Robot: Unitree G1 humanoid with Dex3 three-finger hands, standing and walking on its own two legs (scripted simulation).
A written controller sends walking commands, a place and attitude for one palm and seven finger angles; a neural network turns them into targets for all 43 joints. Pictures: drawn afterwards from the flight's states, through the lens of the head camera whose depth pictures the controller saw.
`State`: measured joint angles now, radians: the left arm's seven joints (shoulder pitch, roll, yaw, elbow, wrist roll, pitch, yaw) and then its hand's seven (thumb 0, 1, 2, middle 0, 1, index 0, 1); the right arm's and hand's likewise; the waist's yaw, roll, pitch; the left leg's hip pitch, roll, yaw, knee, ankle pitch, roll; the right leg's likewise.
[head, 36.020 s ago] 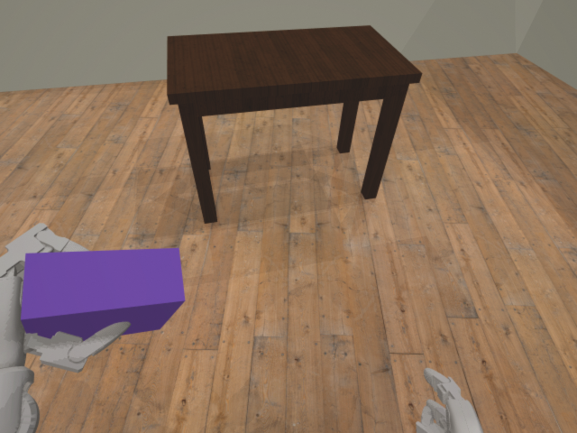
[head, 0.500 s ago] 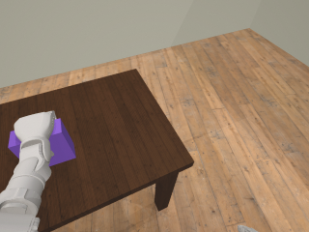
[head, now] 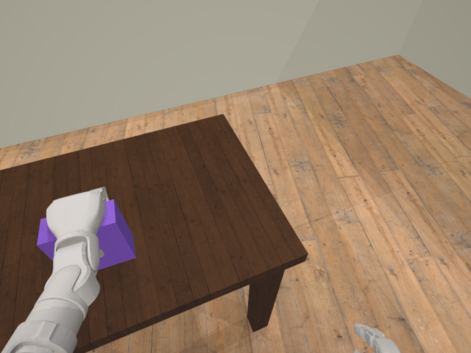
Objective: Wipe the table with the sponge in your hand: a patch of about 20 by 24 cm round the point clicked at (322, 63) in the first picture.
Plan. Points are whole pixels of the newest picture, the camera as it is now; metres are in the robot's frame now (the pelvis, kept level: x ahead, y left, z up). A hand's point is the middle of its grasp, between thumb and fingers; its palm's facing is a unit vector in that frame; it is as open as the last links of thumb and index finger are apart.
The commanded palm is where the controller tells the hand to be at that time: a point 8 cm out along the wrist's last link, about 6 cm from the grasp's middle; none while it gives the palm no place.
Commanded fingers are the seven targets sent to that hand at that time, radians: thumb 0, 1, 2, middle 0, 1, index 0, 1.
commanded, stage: wipe back along the first lane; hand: left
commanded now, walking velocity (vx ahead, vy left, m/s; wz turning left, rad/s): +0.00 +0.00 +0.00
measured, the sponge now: (96, 245) +0.31 +0.31 -0.04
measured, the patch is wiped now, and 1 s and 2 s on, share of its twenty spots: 1.00 1.00 1.00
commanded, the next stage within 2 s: lift the sponge slowly off the table in 0.74 s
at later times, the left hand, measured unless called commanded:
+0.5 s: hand (94, 254) +0.27 +0.28 +0.01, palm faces -0.02 -0.03 -1.00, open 9.7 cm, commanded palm +0.22 +0.25 +0.04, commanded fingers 0.00 0.10 1.30 -1.20 -1.60 -1.20 -1.60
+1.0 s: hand (97, 274) +0.24 +0.26 +0.01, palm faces -0.03 -0.05 -1.00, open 9.7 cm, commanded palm +0.20 +0.25 +0.05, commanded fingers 0.00 0.10 1.30 -1.20 -1.60 -1.20 -1.60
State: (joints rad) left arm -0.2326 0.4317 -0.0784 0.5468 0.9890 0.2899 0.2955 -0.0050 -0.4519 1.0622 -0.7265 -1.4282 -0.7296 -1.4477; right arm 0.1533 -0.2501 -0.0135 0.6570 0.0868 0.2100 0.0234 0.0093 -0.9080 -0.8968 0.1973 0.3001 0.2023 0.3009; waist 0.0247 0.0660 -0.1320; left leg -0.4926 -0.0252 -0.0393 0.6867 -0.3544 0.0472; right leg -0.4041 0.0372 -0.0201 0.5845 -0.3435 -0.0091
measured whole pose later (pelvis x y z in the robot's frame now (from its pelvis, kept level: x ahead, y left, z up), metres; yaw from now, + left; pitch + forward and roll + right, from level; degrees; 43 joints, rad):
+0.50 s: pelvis +0.00 -0.01 +0.00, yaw +0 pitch +6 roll -2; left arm 0.00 0.37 -0.13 0.29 0.99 0.38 0.30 0.01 -0.44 1.05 -0.72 -1.44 -0.72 -1.45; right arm 0.09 -0.25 0.00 0.62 0.09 0.19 0.03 0.01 -0.91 -0.90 0.20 0.30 0.20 0.30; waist 0.05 0.07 -0.12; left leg -0.41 -0.03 -0.03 0.66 -0.36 0.04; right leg -0.33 0.03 -0.01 0.58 -0.35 -0.01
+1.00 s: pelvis -0.01 -0.02 +0.00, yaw -1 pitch +4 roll -1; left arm 0.10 0.36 -0.13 0.21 0.99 0.37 0.29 0.02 -0.45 1.05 -0.72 -1.44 -0.73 -1.45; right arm 0.08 -0.25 -0.01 0.64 0.08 0.17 0.01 0.01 -0.91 -0.90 0.20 0.30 0.20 0.30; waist 0.06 0.07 -0.10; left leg -0.37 -0.02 -0.03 0.63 -0.33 0.03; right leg -0.31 0.04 0.00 0.58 -0.34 -0.03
